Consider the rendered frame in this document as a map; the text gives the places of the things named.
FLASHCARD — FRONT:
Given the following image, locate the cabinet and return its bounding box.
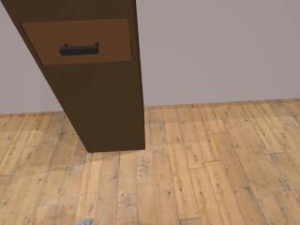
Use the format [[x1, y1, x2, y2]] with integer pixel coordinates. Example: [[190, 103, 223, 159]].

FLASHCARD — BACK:
[[0, 0, 145, 153]]

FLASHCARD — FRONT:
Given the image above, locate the handle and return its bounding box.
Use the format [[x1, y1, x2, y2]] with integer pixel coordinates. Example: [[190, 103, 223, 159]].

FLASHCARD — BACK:
[[59, 42, 98, 56]]

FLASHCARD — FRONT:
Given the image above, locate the drawer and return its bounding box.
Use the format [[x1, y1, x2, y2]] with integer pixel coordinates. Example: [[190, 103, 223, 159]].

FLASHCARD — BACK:
[[22, 18, 132, 65]]

